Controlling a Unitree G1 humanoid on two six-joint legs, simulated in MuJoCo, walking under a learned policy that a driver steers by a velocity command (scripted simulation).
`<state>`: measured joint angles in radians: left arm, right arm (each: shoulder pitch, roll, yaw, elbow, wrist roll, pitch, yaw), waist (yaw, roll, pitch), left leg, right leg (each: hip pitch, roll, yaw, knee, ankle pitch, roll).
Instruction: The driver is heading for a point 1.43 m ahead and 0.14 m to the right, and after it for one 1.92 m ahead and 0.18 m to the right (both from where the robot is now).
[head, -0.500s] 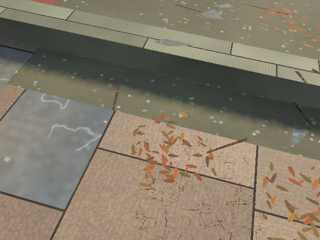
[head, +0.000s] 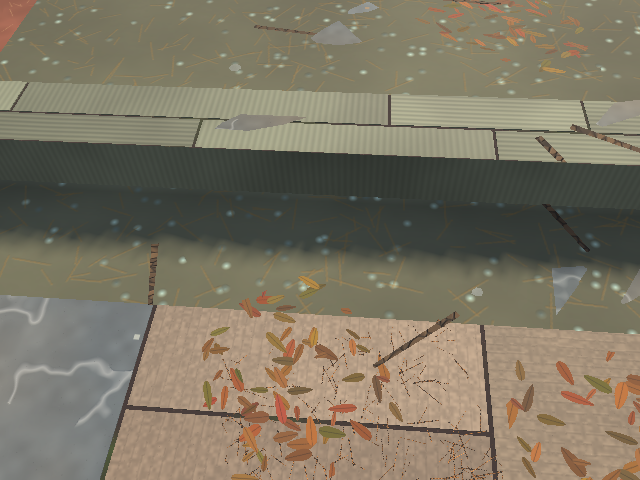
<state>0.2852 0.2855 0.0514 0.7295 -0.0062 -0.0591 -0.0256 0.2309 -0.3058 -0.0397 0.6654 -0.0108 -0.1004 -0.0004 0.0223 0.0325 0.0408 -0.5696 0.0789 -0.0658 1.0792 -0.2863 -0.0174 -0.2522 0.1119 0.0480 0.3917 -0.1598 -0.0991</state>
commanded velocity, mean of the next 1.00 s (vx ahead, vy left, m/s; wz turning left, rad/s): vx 0.34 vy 0.00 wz -0.33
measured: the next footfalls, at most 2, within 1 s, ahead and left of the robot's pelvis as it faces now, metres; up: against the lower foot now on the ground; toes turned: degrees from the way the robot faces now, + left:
left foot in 0.24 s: +0.34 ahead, +0.11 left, +0.00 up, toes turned -14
right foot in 0.72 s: +0.27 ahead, -0.14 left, +0.00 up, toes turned -25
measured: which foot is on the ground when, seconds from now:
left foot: up 0.00-0.22, down 0.24-0.70, up 0.72-1.00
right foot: down 0.00-0.26, up 0.28-0.70, down 0.72-1.00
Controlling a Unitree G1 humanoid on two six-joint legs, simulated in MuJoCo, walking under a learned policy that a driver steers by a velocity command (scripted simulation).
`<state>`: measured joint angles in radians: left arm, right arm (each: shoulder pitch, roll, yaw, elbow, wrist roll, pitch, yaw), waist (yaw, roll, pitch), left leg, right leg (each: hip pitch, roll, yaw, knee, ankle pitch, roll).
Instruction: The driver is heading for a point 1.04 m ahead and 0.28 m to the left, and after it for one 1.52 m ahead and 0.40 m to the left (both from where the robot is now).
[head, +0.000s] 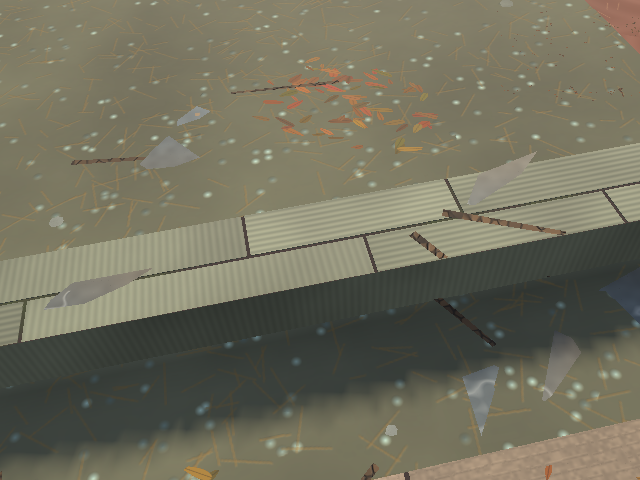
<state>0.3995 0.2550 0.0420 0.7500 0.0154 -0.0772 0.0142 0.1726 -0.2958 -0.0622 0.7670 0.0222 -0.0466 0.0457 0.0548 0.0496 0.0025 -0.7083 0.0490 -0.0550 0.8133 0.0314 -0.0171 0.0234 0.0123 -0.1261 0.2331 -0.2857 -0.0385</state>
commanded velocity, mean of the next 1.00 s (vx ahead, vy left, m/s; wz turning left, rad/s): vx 0.49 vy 0.00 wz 0.50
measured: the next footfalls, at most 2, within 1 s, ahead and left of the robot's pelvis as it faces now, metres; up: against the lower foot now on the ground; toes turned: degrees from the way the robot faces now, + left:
left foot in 0.20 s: +0.29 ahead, +0.12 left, +0.00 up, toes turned +8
right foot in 0.64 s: +0.56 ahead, -0.02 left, +0.00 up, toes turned +23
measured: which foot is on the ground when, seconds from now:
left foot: up 0.00-0.18, down 0.20-0.66, up 0.68-1.00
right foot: down 0.00-0.18, up 0.20-0.62, down 0.64-1.00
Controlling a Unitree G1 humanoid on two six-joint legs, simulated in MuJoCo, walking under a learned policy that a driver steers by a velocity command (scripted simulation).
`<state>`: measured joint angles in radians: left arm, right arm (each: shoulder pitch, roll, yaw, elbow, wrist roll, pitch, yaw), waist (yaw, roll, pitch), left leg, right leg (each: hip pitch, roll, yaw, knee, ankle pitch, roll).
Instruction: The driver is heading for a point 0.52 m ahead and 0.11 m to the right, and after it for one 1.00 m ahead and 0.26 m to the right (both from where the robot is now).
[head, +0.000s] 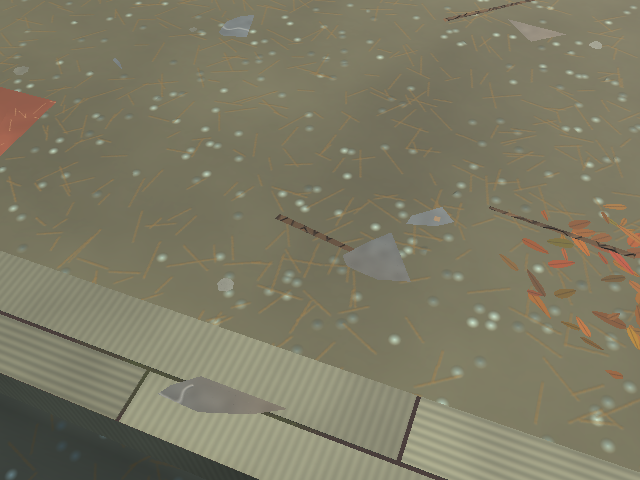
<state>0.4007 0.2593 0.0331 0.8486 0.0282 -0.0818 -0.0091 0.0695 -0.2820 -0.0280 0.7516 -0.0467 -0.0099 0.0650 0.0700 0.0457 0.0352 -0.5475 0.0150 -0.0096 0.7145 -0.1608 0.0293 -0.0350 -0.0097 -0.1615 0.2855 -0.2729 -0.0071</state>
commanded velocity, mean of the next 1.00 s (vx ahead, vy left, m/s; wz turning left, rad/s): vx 0.50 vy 0.00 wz -0.33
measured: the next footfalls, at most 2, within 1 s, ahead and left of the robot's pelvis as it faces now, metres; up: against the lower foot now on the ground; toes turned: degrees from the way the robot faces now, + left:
left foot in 0.10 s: +0.17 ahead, +0.09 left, +0.00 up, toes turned +2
right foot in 0.60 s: +0.47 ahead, -0.10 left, +0.16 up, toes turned -15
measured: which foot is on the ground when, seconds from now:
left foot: up 0.00-0.08, down 0.10-0.62, up 0.64-1.00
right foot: down 0.00-0.08, up 0.10-0.58, down 0.60-1.00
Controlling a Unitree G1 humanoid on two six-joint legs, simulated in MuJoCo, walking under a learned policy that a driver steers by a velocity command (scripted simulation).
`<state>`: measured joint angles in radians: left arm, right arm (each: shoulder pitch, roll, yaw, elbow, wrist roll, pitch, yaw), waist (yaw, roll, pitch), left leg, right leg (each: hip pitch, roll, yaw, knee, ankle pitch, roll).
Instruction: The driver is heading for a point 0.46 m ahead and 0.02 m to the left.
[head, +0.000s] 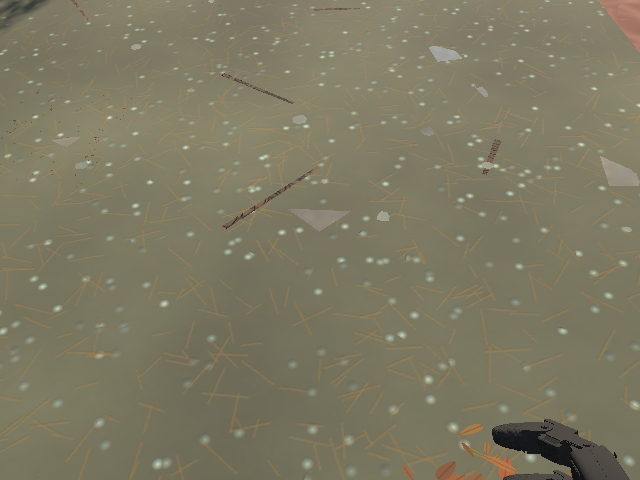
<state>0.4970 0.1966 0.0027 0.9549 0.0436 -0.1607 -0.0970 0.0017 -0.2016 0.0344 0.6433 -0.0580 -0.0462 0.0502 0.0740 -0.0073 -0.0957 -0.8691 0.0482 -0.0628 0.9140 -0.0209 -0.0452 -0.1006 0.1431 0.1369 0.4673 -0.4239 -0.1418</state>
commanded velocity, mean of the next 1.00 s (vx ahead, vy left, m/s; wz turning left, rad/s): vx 0.28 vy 0.00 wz -0.25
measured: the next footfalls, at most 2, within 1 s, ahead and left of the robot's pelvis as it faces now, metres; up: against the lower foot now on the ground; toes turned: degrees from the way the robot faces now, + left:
left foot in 0.10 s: +0.26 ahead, +0.13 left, +0.00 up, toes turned -4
right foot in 0.56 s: +0.48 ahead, -0.16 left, +0.00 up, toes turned -14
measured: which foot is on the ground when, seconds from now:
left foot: up 0.00-0.08, down 0.10-0.56, up 0.58-0.84, down 0.86-1.00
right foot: down 0.00-0.12, up 0.14-0.54, down 0.56-1.00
